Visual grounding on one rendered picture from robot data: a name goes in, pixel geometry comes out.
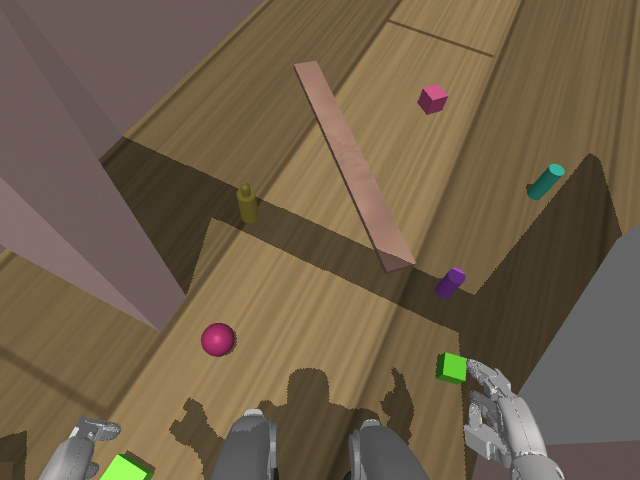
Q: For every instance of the right robot hand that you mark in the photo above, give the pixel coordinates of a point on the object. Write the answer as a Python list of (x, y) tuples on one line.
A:
[(511, 429)]

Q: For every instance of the right robot arm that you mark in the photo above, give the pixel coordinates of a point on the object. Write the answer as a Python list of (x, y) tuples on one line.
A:
[(535, 467)]

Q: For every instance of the left robot hand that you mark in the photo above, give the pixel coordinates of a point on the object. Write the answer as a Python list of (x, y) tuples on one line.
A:
[(72, 460)]

